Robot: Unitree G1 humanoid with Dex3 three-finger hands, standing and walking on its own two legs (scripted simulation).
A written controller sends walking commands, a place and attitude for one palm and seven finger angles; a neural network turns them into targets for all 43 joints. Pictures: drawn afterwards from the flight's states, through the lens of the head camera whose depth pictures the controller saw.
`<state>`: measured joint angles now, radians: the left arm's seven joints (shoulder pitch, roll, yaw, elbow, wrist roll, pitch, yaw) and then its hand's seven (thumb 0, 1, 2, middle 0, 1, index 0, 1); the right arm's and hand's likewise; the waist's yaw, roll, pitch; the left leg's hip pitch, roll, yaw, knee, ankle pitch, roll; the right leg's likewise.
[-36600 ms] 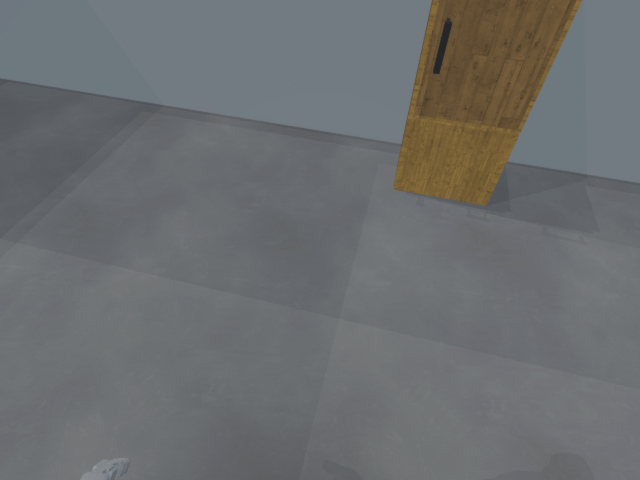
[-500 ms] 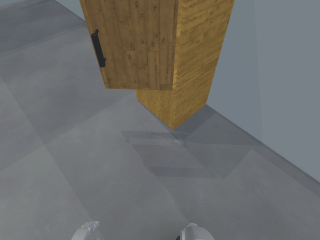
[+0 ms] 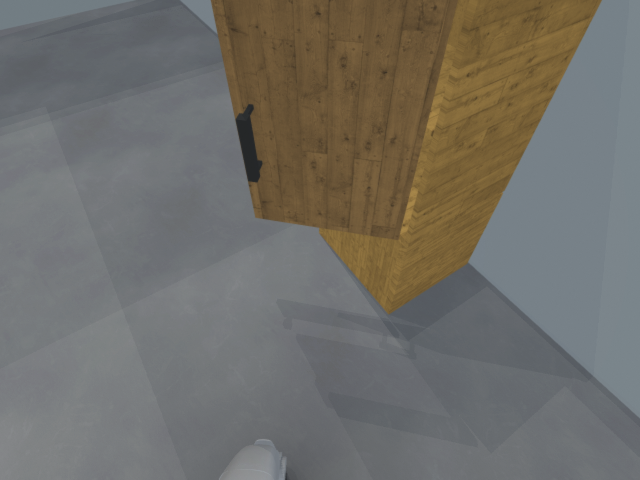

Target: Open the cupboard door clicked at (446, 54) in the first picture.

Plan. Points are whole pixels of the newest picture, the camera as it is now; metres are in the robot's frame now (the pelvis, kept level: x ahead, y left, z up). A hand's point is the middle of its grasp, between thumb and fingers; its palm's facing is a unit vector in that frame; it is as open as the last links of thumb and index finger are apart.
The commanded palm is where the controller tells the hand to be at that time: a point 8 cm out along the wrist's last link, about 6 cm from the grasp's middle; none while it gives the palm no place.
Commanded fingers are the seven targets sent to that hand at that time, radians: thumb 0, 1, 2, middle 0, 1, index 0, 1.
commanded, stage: take the last steps up to it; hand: left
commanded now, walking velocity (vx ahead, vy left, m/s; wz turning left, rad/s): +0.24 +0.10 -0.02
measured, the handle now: (251, 144) +0.76 +0.25 -0.07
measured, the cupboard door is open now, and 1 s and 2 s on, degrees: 45 45 45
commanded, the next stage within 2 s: come to a stop and stand still in 0.22 s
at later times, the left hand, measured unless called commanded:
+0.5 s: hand (194, 397) +0.24 +0.24 -0.17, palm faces -0.03 -0.96 -0.26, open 7.3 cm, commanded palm none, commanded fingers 0.00 0.90 0.90 -0.20 -0.30 -0.20 -0.30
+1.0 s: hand (198, 455) +0.16 +0.21 -0.19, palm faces +0.02 -0.97 -0.24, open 7.3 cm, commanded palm none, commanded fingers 0.00 0.90 0.90 -0.20 -0.30 -0.20 -0.30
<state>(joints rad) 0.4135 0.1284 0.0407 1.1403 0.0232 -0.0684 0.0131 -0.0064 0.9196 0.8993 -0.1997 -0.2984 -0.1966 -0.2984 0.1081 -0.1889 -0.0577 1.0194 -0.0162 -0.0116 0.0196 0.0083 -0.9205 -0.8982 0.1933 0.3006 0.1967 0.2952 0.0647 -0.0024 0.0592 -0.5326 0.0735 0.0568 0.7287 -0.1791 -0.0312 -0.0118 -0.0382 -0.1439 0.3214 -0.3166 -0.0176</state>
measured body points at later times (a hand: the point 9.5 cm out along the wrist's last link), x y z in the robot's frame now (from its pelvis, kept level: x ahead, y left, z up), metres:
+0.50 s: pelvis +0.15 +0.05 -0.01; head +0.18 +0.03 +0.43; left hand +0.24 +0.29 -0.15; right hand +0.13 -0.19 -0.18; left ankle +0.12 +0.14 -0.74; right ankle +0.18 -0.06 -0.75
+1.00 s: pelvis +0.13 +0.02 -0.02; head +0.14 +0.01 +0.43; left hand +0.16 +0.26 -0.17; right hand +0.16 -0.20 -0.18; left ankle +0.12 +0.14 -0.74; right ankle +0.18 -0.06 -0.74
